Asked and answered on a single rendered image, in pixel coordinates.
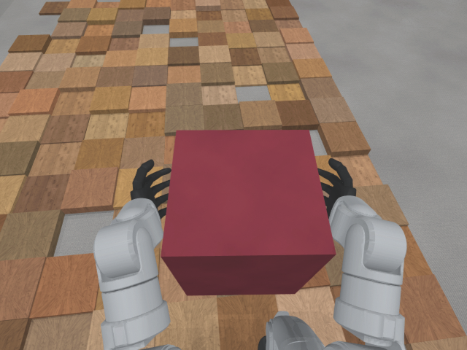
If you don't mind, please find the carton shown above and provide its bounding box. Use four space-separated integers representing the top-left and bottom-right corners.
161 130 336 296

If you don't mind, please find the right robot thigh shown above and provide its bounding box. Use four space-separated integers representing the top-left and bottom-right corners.
266 316 325 350

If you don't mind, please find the left robot hand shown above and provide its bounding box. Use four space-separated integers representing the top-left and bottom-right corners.
131 160 171 218

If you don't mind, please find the right robot hand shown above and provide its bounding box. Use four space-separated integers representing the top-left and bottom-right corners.
317 158 356 219

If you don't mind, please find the left robot forearm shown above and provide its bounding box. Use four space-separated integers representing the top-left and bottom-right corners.
93 198 171 350

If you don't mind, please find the right robot forearm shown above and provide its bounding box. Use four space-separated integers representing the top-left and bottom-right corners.
329 195 407 350

